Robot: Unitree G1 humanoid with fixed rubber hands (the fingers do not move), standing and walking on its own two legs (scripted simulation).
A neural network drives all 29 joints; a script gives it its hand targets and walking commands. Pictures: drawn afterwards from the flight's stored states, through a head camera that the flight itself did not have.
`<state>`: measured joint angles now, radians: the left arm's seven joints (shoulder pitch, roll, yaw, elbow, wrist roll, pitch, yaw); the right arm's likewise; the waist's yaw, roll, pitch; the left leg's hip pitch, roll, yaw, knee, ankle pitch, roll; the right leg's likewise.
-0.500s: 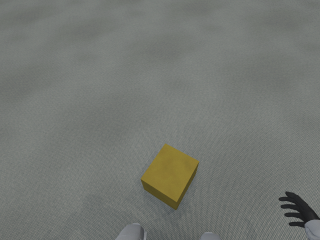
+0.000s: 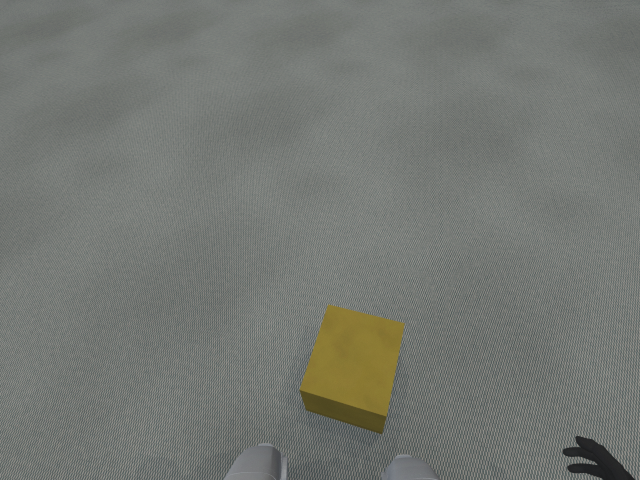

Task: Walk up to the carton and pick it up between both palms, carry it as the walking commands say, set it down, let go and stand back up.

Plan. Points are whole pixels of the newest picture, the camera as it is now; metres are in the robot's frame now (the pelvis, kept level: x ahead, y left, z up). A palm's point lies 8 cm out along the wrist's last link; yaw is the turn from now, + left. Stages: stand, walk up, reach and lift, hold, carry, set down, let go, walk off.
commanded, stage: walk up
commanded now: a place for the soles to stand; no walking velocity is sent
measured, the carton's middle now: (354, 367) +0.48 -0.04 -0.64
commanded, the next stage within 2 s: none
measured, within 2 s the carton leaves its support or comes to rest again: neither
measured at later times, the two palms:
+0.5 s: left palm (48, 439) +0.19 +0.38 -0.08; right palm out of the picture +0.03 -0.29 -0.07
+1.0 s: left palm (87, 395) +0.24 +0.34 -0.06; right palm out of the picture +0.04 -0.30 -0.06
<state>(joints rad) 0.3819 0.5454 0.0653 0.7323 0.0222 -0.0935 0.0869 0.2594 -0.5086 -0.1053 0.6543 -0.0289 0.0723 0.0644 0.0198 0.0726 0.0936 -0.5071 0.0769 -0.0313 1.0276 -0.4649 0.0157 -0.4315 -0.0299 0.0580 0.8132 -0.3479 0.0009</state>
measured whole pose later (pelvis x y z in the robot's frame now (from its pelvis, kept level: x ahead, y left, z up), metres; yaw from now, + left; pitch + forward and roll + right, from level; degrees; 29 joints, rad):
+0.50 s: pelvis +0.02 +0.07 +0.00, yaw -12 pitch -1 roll +0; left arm 0.23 0.48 0.06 0.79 0.02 -0.02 -0.02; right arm 0.25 -0.50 -0.05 0.80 -0.01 -0.06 -0.03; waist 0.00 -0.02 0.08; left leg -0.38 0.05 0.06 0.79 -0.37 0.01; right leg -0.41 0.02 0.03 0.81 -0.38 -0.02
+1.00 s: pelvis +0.02 +0.06 +0.02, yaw -16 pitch -1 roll +1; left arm 0.09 0.44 0.02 0.95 0.01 -0.01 -0.02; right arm 0.11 -0.47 -0.03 0.95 0.00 -0.05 -0.01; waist -0.01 -0.01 0.05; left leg -0.23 0.07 0.10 0.58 -0.31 -0.02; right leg -0.31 0.02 0.05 0.62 -0.29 -0.02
